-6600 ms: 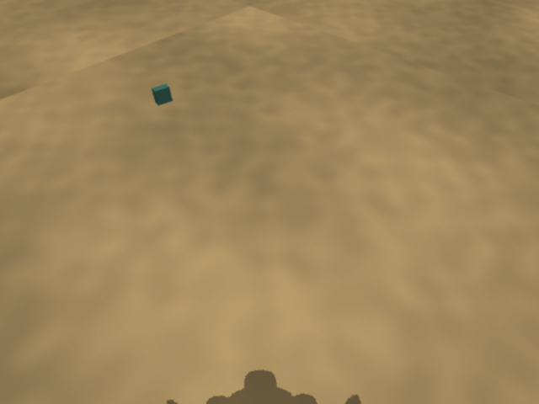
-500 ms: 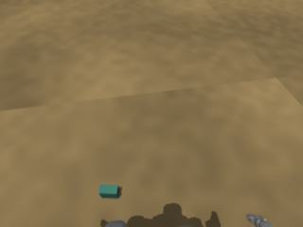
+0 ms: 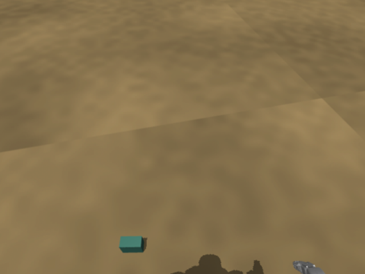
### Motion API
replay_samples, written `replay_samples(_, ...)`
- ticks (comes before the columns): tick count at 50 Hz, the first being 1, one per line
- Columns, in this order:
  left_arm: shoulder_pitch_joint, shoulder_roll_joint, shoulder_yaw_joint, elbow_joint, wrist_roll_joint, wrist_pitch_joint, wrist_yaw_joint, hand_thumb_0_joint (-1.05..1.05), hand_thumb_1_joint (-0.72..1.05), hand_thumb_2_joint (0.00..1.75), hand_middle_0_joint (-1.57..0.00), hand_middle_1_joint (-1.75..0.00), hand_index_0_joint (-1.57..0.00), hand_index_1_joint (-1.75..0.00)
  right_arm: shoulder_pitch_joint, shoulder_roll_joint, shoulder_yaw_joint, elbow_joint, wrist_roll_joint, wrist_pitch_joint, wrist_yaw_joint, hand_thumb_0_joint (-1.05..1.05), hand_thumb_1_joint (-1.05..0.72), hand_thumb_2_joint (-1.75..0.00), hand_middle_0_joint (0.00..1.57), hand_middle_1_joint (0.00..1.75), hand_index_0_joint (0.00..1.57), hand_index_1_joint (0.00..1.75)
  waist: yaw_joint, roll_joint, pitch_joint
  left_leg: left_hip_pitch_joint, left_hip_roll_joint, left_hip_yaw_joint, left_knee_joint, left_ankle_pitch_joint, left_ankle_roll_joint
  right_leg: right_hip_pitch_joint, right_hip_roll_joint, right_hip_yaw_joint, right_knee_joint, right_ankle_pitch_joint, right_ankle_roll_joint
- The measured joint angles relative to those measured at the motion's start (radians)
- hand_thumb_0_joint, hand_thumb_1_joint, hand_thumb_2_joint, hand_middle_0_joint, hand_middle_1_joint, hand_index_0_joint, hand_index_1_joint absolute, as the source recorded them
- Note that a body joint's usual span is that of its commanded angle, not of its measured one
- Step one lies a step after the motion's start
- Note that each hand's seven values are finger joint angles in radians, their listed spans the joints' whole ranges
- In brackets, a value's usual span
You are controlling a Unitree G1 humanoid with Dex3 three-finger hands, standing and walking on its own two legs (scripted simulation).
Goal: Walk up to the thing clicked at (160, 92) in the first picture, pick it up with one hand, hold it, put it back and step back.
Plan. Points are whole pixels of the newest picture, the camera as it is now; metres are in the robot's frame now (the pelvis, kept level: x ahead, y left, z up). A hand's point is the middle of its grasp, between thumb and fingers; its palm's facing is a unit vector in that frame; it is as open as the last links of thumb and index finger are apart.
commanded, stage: walk up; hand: left
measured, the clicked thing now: (132, 244) +0.37 +0.25 -0.73
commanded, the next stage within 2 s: none
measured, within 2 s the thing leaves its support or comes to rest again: neither
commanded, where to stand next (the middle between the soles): +0.02 +0.00 m, yaw +0 degrees
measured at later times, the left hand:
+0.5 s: hand out of the picture +0.09 +0.25 -0.16, palm faces -0.03 -0.95 -0.31, open 7.4 cm
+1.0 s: hand out of the picture +0.01 +0.22 -0.15, palm faces -0.01 -0.90 -0.44, open 7.4 cm
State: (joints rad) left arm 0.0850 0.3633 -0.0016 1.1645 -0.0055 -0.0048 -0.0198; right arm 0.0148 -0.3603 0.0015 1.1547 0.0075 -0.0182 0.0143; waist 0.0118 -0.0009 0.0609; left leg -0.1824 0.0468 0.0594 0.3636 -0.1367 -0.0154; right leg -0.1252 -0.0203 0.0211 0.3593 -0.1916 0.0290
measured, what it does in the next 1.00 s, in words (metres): lifts its left foot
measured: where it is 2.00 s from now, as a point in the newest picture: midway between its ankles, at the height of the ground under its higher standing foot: outside the picture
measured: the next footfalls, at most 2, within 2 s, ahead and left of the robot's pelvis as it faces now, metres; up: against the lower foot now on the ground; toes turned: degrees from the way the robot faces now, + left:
left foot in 1.28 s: +0.08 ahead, +0.13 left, +0.00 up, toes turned +4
right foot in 1.64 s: +0.00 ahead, -0.12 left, +0.00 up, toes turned +0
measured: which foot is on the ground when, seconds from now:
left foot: down 0.00-0.82, up 0.84-1.00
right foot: down 0.00-1.00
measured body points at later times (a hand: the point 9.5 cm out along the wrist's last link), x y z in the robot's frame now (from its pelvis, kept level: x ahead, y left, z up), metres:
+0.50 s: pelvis +0.01 +0.00 +0.00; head +0.02 +0.01 +0.45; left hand +0.09 +0.30 -0.14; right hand +0.08 -0.30 -0.13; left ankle +0.04 +0.13 -0.75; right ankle +0.00 -0.14 -0.75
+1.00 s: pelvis -0.04 -0.05 -0.01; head +0.01 -0.09 +0.43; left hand +0.01 +0.26 -0.12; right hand +0.07 -0.37 -0.15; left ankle -0.04 +0.11 -0.68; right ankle -0.04 -0.16 -0.75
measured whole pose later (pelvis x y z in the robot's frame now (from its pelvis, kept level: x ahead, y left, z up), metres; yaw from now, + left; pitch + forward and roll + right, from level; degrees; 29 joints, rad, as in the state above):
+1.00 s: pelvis -0.04 -0.05 -0.01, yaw +0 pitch -1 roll +0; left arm 0.21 0.33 0.05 1.00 0.03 -0.02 0.01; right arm 0.09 -0.43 -0.07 0.96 -0.03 0.08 0.03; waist 0.02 0.08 0.13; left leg -0.45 -0.04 -0.15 1.03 -0.41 0.00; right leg -0.22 0.00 -0.04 0.55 -0.31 -0.02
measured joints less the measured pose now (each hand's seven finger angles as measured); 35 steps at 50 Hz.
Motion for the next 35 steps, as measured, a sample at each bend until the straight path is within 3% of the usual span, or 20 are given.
replay_samples(27,0.000,-0.016,0.012,-0.005,0.006,0.009,0.001,0.00,0.90,0.90,-0.20,-0.30,-0.20,-0.30,0.061,0.016,-0.012,0.013,-0.008,0.001,-0.002,0.01,-0.91,-0.90,0.20,0.30,0.20,0.30,-0.021,-0.010,-0.012,0.023,0.000,0.018,-0.030,-0.007,0.000,0.014,-0.001,0.017,-0.027,-0.001,0.002)
replay_samples(33,-0.035,0.026,0.048,-0.092,0.003,0.052,0.003,0.00,0.90,0.90,-0.20,-0.30,-0.20,-0.30,0.020,0.018,-0.032,-0.049,0.002,0.017,-0.019,0.01,-0.91,-0.90,0.20,0.30,0.20,0.30,-0.013,-0.042,0.050,-0.045,0.000,0.022,0.039,-0.015,0.002,-0.110,-0.003,0.005,0.164,-0.058,-0.019)
replay_samples(35,-0.039,0.043,0.060,-0.125,0.007,0.070,0.001,0.00,0.90,0.90,-0.20,-0.30,-0.20,-0.30,0.010,0.013,-0.042,-0.082,-0.006,0.024,-0.023,0.01,-0.91,-0.90,0.20,0.30,0.20,0.30,-0.011,-0.043,0.070,-0.075,0.011,0.018,0.074,-0.021,-0.001,-0.173,0.009,-0.004,0.327,-0.186,-0.035)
